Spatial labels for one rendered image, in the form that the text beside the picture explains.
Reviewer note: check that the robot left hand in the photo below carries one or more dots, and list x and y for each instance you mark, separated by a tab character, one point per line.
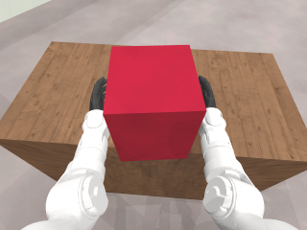
97	97

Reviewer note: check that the carton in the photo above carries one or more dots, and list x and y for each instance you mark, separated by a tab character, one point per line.
153	105

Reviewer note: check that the left robot upper arm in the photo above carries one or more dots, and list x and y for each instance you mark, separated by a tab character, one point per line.
75	204

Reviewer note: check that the robot right hand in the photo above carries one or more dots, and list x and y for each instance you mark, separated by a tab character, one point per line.
207	93

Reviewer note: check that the pedestal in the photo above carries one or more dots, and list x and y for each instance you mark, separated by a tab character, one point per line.
44	123

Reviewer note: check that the robot left forearm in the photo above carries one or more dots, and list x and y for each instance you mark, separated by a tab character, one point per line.
90	155

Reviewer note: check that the robot right forearm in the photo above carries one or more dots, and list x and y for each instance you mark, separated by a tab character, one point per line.
217	151

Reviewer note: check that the right robot upper arm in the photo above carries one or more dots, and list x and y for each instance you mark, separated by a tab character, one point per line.
236	205

